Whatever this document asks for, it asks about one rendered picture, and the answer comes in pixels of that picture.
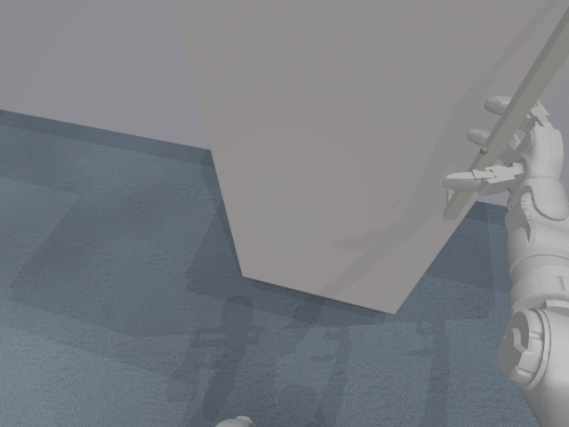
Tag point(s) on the fridge door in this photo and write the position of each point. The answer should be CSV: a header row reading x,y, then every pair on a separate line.
x,y
333,124

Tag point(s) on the right robot hand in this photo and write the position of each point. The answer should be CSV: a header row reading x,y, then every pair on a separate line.
x,y
539,155

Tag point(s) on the right robot upper arm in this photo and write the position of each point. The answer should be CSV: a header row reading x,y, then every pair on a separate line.
x,y
534,354

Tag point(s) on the right robot forearm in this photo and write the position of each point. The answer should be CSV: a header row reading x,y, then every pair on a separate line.
x,y
538,247

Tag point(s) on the handle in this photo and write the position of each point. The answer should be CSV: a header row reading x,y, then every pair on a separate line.
x,y
547,64

